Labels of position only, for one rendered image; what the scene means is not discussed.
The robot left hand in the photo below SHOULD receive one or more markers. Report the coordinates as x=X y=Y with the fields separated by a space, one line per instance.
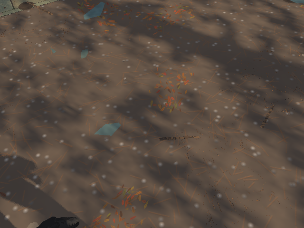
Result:
x=63 y=222

